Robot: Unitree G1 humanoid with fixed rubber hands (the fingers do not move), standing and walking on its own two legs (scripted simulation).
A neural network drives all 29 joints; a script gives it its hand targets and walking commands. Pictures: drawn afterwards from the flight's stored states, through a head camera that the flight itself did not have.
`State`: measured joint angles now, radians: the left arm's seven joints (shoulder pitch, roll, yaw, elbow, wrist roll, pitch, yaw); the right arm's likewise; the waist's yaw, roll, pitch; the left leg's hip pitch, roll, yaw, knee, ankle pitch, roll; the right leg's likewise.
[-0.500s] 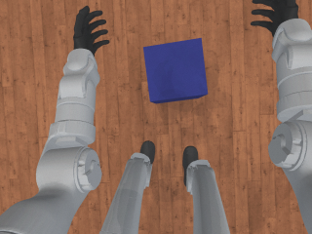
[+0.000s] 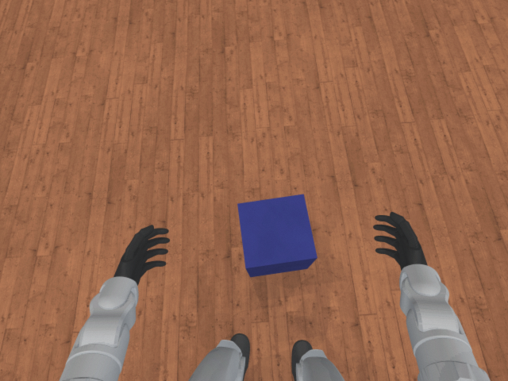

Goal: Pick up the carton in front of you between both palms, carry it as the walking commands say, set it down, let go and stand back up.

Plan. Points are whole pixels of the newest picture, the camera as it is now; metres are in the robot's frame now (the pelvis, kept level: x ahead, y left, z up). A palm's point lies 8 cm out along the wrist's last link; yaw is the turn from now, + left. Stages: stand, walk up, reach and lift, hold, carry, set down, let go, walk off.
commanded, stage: let go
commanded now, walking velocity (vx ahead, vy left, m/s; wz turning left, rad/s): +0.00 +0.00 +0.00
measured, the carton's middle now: (275, 238) +0.46 +0.00 -0.62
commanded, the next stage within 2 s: stand in 0.82 s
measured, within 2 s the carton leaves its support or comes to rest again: neither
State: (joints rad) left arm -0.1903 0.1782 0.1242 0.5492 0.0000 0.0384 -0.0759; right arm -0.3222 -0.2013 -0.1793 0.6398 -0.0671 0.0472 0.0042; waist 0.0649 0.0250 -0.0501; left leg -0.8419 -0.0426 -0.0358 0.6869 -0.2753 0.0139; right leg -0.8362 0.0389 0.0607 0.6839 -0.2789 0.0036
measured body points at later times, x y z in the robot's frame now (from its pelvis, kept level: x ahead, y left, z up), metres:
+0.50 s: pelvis +0.03 -0.01 +0.03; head +0.05 -0.01 +0.48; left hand +0.20 +0.22 -0.04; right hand +0.20 -0.25 -0.04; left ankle +0.01 +0.11 -0.71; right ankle +0.01 -0.12 -0.71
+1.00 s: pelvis +0.03 +0.00 +0.03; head +0.03 +0.01 +0.48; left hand +0.19 +0.28 -0.06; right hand +0.18 -0.28 -0.05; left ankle +0.01 +0.11 -0.71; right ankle +0.01 -0.12 -0.71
